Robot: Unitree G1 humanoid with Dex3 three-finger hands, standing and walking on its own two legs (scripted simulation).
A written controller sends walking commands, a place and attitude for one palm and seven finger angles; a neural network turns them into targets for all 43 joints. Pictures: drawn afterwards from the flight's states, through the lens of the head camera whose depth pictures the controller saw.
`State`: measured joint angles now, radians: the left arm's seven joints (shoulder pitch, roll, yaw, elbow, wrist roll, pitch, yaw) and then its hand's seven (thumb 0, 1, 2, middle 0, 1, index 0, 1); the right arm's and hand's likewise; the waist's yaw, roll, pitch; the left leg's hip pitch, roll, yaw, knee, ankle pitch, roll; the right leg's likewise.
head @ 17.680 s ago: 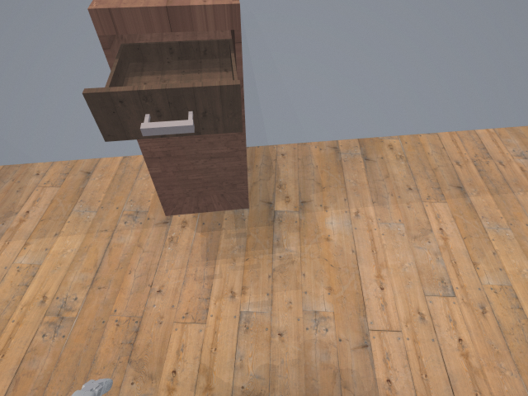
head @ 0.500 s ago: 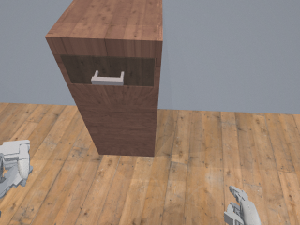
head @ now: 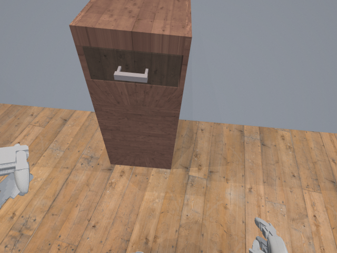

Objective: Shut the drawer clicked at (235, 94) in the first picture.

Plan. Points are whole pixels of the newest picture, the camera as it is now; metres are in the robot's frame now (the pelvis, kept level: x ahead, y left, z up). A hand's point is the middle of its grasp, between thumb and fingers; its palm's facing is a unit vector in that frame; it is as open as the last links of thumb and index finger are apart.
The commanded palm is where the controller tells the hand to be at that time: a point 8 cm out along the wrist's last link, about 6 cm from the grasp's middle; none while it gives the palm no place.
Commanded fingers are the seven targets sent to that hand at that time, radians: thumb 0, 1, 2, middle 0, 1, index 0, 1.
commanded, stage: step back with the hand held close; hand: left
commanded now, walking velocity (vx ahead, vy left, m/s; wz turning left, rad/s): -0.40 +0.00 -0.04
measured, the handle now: (132, 73) +0.70 +0.16 +0.01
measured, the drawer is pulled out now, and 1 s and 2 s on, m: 0.00 0.00 0.00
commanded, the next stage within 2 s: stop stepping back and stand still in 0.52 s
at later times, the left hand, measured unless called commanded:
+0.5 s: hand out of the picture +0.09 +0.22 +0.18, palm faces +0.27 -0.83 -0.49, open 3.2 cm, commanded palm +0.03 +0.25 +0.19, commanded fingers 0.00 0.90 0.90 -1.40 -1.60 -1.40 -1.60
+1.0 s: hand out of the picture -0.12 +0.24 +0.17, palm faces +0.45 -0.82 -0.35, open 3.3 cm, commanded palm -0.19 +0.27 +0.19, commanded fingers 0.00 0.90 0.90 -1.40 -1.60 -1.40 -1.60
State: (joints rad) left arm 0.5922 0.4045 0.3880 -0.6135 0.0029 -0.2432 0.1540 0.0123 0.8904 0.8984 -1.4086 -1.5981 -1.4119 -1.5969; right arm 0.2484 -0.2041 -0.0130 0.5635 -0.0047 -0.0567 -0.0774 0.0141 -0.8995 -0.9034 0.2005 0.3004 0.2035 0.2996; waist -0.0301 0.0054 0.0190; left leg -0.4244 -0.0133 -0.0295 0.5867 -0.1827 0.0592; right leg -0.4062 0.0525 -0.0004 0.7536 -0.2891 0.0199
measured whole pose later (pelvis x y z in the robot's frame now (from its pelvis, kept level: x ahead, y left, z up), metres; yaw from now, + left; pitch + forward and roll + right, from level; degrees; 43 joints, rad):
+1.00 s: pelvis -0.32 -0.01 -0.01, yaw +0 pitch +0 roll +1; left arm 0.51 0.36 0.37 -0.54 0.00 -0.19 0.17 0.01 0.89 0.90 -1.41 -1.60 -1.41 -1.60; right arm 0.28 -0.19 0.00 0.64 -0.01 -0.13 -0.09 0.02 -0.90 -0.90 0.20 0.30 0.20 0.30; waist -0.01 -0.08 -0.07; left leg -0.21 0.00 0.04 0.56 -0.40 0.03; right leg -0.52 -0.05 -0.03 0.83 -0.43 -0.01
